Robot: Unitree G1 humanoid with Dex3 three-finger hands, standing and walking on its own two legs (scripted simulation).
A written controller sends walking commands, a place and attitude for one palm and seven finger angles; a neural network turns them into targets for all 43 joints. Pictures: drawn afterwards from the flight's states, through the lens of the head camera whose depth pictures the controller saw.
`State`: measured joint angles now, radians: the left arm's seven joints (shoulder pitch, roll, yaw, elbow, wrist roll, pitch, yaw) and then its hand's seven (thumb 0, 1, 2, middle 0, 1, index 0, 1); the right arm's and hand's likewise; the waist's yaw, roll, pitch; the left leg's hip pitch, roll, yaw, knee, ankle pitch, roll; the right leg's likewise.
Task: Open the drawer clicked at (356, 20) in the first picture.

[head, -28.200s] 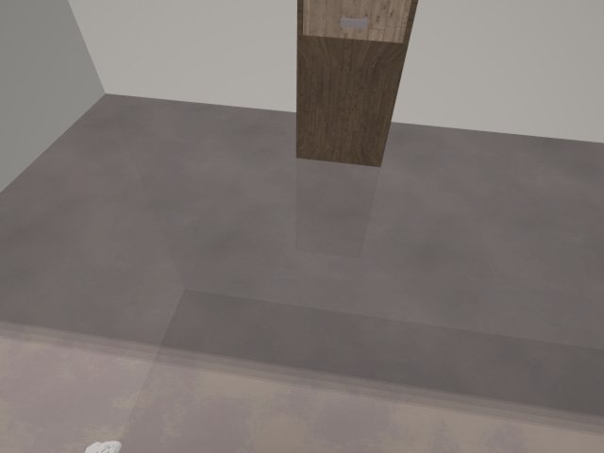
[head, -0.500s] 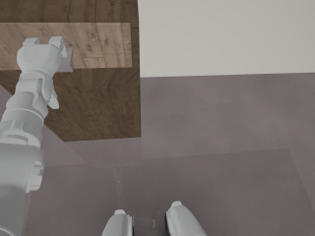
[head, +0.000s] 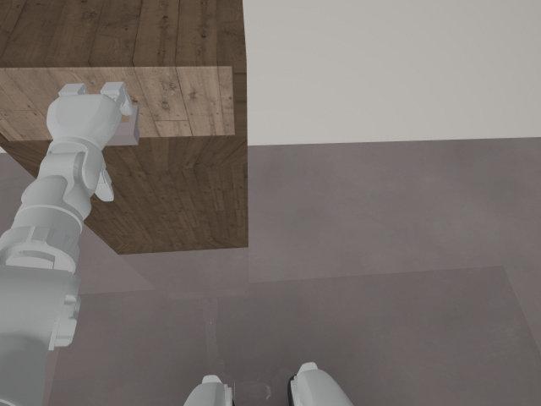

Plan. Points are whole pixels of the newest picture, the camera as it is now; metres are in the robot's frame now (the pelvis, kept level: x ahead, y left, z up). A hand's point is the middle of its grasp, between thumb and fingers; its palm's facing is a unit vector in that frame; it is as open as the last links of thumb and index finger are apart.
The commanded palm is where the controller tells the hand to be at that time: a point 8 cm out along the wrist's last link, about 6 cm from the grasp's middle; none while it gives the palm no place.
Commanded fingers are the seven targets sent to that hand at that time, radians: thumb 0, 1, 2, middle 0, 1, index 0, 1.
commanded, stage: lift the fingers back up to retry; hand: left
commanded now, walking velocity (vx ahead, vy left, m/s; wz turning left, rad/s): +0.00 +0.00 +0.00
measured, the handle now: (106, 123) +0.57 +0.23 +0.01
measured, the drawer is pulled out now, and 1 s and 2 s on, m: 0.00 0.00 0.00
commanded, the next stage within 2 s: re-aim the fingers above the handle in 0.42 s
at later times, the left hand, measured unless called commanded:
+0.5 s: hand (90, 132) +0.50 +0.23 +0.07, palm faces -0.07 -0.02 -1.00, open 13.8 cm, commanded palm +0.49 +0.22 +0.13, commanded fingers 0.00 -0.50 0.30 -0.30 -1.20 -0.30 -1.20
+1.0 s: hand (98, 125) +0.51 +0.22 +0.07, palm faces -0.06 +0.00 -1.00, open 13.8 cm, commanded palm +0.49 +0.22 +0.13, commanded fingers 0.00 -0.50 0.30 -0.30 -1.20 -0.30 -1.20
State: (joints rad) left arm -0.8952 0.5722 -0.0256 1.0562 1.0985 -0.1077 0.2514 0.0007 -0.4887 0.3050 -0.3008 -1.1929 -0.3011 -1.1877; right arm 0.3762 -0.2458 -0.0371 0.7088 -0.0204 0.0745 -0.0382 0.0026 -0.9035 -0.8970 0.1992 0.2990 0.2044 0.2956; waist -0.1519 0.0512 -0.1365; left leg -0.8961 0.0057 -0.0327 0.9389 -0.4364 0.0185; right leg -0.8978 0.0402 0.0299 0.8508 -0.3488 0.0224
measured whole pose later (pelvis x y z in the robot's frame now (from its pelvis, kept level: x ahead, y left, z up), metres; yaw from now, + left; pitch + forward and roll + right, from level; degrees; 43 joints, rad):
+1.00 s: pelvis +0.02 -0.01 +0.02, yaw +0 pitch +19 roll -1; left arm -0.83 0.55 -0.01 1.01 1.11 -0.11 0.22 0.00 -0.49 0.30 -0.32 -1.20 -0.32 -1.20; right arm 0.37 -0.25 -0.06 0.69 -0.01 0.11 -0.02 0.00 -0.90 -0.90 0.20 0.30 0.20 0.30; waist -0.12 0.05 -0.13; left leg -0.71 0.01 -0.01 0.80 -0.42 0.01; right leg -0.74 0.04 0.05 0.75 -0.34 0.01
